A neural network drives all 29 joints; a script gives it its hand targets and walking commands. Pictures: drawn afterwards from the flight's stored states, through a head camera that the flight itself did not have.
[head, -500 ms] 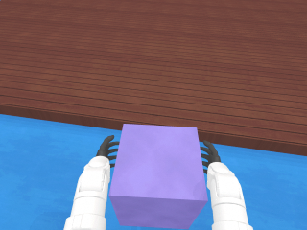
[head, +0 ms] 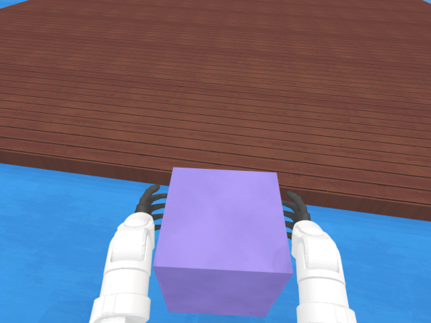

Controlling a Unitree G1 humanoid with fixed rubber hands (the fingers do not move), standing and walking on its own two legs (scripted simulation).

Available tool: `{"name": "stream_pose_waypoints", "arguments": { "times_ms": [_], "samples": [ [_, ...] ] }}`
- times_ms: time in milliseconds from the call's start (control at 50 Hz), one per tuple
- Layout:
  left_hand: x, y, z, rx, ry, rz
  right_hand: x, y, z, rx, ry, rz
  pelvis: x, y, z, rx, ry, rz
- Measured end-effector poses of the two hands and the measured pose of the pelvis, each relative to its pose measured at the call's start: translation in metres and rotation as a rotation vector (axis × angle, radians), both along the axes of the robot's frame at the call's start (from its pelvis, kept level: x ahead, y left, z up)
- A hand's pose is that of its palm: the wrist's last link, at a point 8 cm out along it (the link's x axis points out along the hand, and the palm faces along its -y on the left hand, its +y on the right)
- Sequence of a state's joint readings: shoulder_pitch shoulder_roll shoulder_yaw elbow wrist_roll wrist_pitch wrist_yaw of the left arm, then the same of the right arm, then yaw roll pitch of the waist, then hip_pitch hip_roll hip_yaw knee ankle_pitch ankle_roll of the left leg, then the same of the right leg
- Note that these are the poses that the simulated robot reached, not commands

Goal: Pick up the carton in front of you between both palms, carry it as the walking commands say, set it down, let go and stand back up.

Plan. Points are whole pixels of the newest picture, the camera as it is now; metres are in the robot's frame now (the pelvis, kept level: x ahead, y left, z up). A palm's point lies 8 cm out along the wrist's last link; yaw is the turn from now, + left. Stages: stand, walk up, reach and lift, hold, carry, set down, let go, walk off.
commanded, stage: hold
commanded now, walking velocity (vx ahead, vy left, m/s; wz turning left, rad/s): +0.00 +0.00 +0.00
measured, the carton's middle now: (220, 244) +0.29 +0.00 -0.02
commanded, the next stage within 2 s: carry in 0.68 s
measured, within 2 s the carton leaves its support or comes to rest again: neither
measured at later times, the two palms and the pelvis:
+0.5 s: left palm (144, 219) +0.29 +0.15 +0.05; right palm (300, 226) +0.29 -0.15 +0.05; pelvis +0.01 +0.00 +0.00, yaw +0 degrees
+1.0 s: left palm (139, 192) +0.35 +0.17 +0.07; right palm (286, 196) +0.35 -0.13 +0.07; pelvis +0.07 +0.01 -0.02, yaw +0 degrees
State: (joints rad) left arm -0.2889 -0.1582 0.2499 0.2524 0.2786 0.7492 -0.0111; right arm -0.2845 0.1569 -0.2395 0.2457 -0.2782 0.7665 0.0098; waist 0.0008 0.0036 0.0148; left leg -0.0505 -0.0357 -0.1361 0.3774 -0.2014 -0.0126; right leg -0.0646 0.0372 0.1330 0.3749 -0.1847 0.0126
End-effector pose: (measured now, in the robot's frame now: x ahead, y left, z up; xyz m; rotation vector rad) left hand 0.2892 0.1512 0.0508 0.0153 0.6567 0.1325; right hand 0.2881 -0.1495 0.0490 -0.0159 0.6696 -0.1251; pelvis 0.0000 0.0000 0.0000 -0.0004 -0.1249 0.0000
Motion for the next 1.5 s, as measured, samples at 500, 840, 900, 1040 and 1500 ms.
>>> {"name": "stream_pose_waypoints", "arguments": {
  "times_ms": [500,840,900,1040,1500],
  "samples": [
    [0.004,0.000,0.000,0.011,0.000,-0.006,0.005,0.000,0.001,-0.011,0.000,0.009,0.008,-0.001,0.001,-0.001,0.004,0.002],
    [0.018,0.003,0.007,-0.005,-0.046,0.009,0.020,0.003,0.008,0.002,-0.047,-0.001,0.024,0.002,-0.007,-0.005,0.128,0.017],
    [0.029,0.009,0.012,-0.015,-0.063,0.024,0.033,0.009,0.014,0.010,-0.064,-0.003,0.039,0.006,-0.012,-0.007,0.154,0.024],
    [0.072,0.019,0.016,-0.025,-0.012,0.033,0.075,0.019,0.016,0.026,-0.013,-0.015,0.090,0.012,-0.018,-0.005,0.203,-0.013],
    [0.317,0.026,0.037,-0.069,0.050,-0.006,0.299,0.027,0.040,0.047,0.046,-0.113,0.327,0.040,0.002,-0.031,0.221,-0.010]
  ]
}}
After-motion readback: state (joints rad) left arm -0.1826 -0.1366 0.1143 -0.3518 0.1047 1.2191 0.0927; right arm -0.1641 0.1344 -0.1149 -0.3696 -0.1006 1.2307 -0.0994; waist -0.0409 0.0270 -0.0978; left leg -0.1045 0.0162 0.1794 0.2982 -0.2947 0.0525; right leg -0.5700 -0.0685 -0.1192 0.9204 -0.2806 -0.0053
